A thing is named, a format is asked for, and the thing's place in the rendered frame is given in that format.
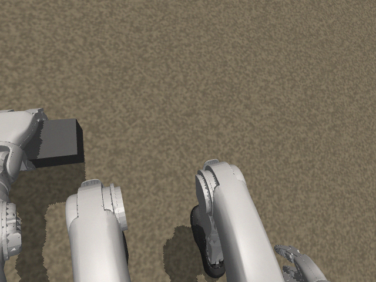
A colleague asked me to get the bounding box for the left robot arm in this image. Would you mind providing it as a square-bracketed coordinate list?
[0, 142, 24, 282]

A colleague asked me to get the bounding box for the right robot hand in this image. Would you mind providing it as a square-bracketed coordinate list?
[274, 245, 327, 282]

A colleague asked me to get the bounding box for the right robot foot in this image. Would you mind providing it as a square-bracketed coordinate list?
[190, 205, 225, 278]

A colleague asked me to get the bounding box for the left robot hand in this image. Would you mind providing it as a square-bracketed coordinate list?
[0, 108, 49, 171]

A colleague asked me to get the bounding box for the carton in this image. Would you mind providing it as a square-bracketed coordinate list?
[23, 118, 84, 168]

